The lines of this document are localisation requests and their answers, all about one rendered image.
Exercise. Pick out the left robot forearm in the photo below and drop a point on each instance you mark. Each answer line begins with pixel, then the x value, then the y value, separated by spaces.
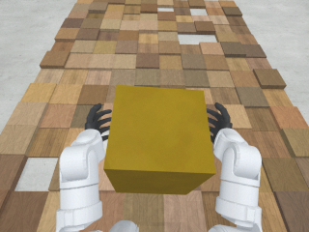
pixel 78 182

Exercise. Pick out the robot right hand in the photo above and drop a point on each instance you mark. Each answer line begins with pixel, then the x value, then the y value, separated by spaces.
pixel 223 120

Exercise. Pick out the carton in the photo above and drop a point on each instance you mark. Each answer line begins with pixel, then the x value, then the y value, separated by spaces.
pixel 159 141

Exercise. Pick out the left robot thigh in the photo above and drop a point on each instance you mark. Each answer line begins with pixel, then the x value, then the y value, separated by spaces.
pixel 124 226

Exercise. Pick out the robot left hand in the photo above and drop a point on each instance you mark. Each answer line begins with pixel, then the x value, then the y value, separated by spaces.
pixel 92 122

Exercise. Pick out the right robot forearm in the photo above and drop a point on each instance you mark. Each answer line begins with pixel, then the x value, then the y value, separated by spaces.
pixel 240 180

